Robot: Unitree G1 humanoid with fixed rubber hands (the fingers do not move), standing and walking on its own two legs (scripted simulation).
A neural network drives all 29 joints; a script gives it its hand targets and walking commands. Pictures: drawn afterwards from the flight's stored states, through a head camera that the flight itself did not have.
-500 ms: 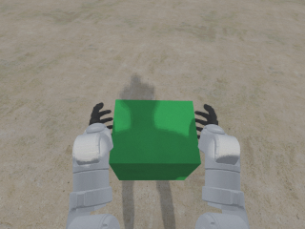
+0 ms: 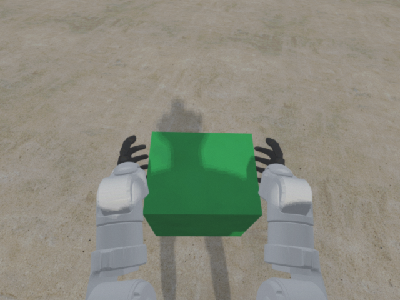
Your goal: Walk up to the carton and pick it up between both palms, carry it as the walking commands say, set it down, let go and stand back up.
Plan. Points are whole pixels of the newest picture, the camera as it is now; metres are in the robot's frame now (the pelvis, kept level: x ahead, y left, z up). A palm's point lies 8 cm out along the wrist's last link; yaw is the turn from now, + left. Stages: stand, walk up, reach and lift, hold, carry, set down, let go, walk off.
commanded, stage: carry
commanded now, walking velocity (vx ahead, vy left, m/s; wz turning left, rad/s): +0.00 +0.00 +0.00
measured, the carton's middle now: (200, 188) +0.35 +0.00 +0.02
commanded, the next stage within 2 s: none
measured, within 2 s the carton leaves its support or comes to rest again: neither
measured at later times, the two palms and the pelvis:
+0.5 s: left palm (133, 173) +0.33 +0.14 +0.10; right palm (276, 175) +0.33 -0.14 +0.10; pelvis +0.00 -0.01 +0.00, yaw +0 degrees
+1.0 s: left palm (136, 173) +0.33 +0.13 +0.10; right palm (277, 175) +0.33 -0.15 +0.09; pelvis +0.00 -0.01 +0.00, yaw +0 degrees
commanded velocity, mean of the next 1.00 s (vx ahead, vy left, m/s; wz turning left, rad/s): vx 0.00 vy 0.00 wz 0.00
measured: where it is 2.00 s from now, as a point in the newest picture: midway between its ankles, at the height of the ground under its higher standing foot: outside the picture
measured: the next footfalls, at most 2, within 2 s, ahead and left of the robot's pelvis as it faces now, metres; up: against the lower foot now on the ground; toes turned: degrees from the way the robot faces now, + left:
none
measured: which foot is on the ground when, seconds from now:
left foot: down 0.00-1.00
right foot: down 0.00-1.00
